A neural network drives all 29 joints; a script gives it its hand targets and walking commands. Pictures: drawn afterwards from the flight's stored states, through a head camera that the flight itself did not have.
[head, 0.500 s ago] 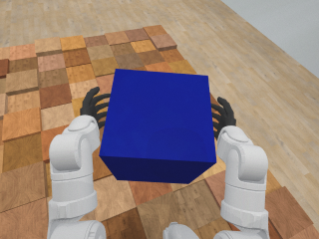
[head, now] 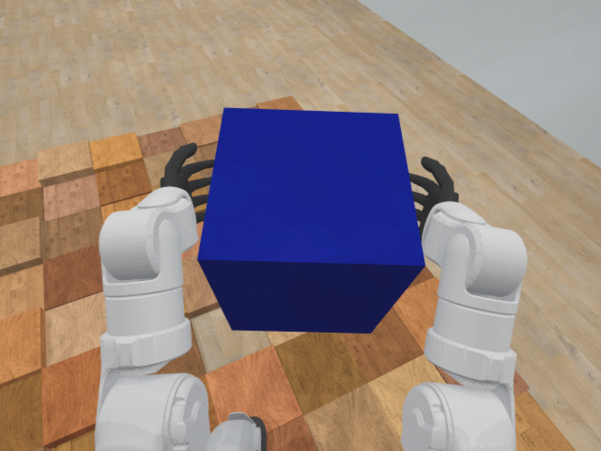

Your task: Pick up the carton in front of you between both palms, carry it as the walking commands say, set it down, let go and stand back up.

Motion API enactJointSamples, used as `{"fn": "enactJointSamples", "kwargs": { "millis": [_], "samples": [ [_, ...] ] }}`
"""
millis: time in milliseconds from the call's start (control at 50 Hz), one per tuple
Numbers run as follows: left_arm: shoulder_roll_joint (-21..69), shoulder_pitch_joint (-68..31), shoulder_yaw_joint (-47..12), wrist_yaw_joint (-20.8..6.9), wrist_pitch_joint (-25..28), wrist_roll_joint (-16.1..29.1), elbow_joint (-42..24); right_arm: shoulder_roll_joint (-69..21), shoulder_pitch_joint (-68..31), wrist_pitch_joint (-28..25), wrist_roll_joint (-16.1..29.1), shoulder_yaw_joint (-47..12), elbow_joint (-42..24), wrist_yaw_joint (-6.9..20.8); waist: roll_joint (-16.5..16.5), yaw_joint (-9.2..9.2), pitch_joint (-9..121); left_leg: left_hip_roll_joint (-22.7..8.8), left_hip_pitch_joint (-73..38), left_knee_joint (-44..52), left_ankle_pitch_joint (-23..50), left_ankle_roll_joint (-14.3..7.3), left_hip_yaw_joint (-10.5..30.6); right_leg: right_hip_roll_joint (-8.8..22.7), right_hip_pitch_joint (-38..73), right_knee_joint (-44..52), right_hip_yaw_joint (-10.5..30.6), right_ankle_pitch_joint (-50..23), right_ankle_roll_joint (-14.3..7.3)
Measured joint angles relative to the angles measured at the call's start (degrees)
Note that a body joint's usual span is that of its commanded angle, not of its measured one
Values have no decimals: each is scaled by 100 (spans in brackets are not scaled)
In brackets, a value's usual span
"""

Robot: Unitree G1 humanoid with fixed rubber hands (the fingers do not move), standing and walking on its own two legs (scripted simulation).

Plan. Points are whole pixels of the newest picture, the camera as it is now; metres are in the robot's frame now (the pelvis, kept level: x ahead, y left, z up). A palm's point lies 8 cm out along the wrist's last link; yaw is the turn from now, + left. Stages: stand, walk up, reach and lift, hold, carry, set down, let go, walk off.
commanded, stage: carry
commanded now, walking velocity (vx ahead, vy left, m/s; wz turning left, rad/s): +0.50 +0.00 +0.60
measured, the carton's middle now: (305, 233) +0.38 +0.01 +0.09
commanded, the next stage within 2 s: none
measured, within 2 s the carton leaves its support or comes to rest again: neither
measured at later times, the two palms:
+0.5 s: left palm (181, 109) +0.62 +0.23 +0.11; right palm (348, 92) +0.69 -0.07 +0.12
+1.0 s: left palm (143, 59) +0.84 +0.36 +0.09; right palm (273, 38) +0.97 +0.09 +0.09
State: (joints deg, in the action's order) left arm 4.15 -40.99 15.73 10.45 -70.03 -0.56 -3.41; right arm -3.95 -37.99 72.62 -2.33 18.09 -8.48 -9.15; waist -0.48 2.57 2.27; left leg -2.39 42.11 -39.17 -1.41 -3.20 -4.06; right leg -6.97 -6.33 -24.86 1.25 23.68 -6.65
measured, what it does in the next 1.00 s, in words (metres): goes down, turning left: left foot, then right foot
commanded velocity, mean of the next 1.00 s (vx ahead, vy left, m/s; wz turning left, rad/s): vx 0.50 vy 0.00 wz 0.30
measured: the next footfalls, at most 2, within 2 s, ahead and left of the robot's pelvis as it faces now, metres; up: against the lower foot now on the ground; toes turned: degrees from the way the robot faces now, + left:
left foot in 0.08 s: +0.25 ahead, +0.08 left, +0.00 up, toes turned +6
right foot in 0.54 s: +0.50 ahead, -0.08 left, -0.02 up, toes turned +16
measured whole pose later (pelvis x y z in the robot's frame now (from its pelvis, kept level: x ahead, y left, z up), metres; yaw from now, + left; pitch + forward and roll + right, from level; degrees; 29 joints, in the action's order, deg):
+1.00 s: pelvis +0.60 +0.08 -0.04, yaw +22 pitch +5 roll +0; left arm 2.6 -29.8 12.0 8.4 -62.1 0.4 0.3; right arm -6.3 -28.4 65.1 -5.0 13.6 -4.2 -8.3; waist 0.0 4.7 6.1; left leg 0.6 19.6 -24.3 -2.0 -4.9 -7.5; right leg 2.3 -6.5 -39.4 -6.2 29.9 -0.3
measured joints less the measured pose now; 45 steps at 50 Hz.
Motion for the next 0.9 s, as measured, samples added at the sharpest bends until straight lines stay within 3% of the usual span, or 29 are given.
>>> {"fn": "enactJointSamples", "kwargs": {
  "millis": [60, 120, 160, 200, 280, 360, 480, 540, 600, 660, 740, 900],
  "samples": [
    [9, 47, 34, -11, -57, -80, -21, 44, -52, -14, 45, -59, 185, 2, 14, -184, 35, 325, -729, 966, 290, -213, -304, 89, 344, -472, -126, 444, 110],
    [-132, 51, 115, -82, -94, -117, 6, 17, -217, -133, -13, -201, 525, -3, 194, -501, -50, 649, -1074, 744, -843, -602, -305, 285, -446, -2951, -233, 453, 495],
    [-128, 87, 191, -112, -99, -149, 16, 44, -260, -158, 2, -287, 670, -29, 129, -678, -178, 753, -1180, 623, -1042, -655, -201, 267, -1282, -4554, -130, 436, 631],
    [-4, 125, 293, -117, -115, -225, -62, 65, -194, -152, 90, -306, 635, -68, 54, -765, -309, 817, -1420, 785, -1067, -599, -72, 393, -1949, -4968, -107, 269, 662],
    [176, 169, 394, -143, -26, -348, -331, 58, -134, -277, 230, -275, 467, -104, 4, -803, -452, 879, -1838, 1096, -1220, -565, 203, 753, -2851, -3976, 9, 265, 778],
    [186, 334, 370, -255, 148, -432, -294, -25, -105, -446, 172, -248, 615, -92, 38, -780, -303, 903, -2130, 1101, -1560, -469, 526, 962, -3223, -2708, 132, -562, 947],
    [183, 846, 298, -322, 336, -480, -11, -190, 232, -631, -91, -334, 1009, 2, 93, -643, 135, 896, -2657, 767, -2385, -240, 1042, 929, -2752, -1017, 0, -1469, 994],
    [158, 879, 187, -322, 445, -455, 198, -130, 367, -677, -97, -378, 1039, 14, 182, -564, 309, 949, -2554, -343, -2779, 1, 1060, 961, -2031, -113, -194, -1992, 814],
    [233, 1003, 53, -318, 701, -524, 491, 45, 466, -775, 9, -418, 1237, 81, -45, -376, 323, 714, -1955, -1960, -2924, 60, 686, 875, -1922, -737, -454, -1043, 737],
    [275, 1298, -1, -309, 724, -516, 553, -21, 714, -758, -32, -443, 1290, 83, -21, -259, 264, 555, -1464, -2256, -2719, 157, 317, 932, -1517, -571, -600, -942, 444],
    [236, 1501, -8, -310, 845, -376, 411, -160, 865, -855, -135, -497, 1129, 84, 45, -71, 88, 393, -1089, -1289, -2349, 242, 64, 1013, -859, 40, -676, -889, 445],
    [17, 1241, -287, -246, 1015, -16, 245, -202, 1022, -935, -191, -475, 358, 86, 11, 278, 104, 228, -777, 47, -357, 108, -14, 854, 49, 83, -809, -58, 529]
  ]
}}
